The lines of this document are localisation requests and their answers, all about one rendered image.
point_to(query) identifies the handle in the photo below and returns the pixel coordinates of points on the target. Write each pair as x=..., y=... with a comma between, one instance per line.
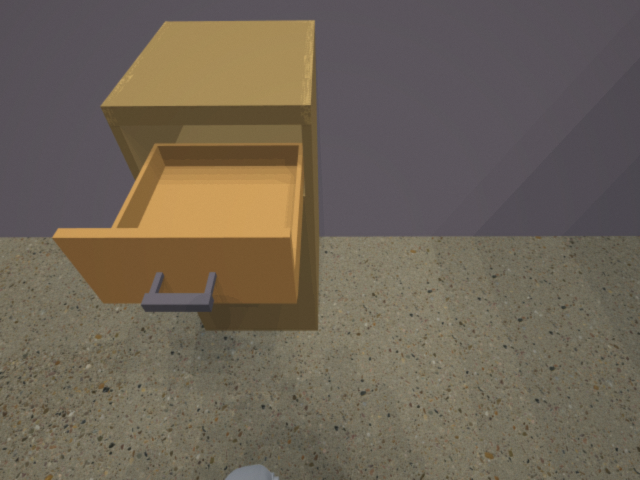
x=178, y=302

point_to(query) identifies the cabinet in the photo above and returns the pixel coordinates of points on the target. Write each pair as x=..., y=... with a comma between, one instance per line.
x=230, y=82

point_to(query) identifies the drawer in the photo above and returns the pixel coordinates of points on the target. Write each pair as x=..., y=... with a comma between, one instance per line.
x=230, y=208

